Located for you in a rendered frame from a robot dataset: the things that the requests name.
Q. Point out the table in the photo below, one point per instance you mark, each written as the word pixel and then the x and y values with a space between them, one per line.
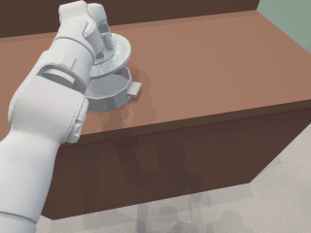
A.
pixel 224 91

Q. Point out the lid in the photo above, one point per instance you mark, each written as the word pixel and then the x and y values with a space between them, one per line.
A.
pixel 113 60

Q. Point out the left robot upper arm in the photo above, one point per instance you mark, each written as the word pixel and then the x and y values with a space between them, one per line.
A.
pixel 47 115

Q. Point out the robot left forearm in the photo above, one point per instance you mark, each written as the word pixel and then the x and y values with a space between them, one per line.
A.
pixel 69 59

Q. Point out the robot left hand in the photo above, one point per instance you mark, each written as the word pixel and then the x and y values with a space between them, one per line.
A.
pixel 103 27

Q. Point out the pot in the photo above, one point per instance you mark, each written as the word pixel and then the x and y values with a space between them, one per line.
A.
pixel 111 92

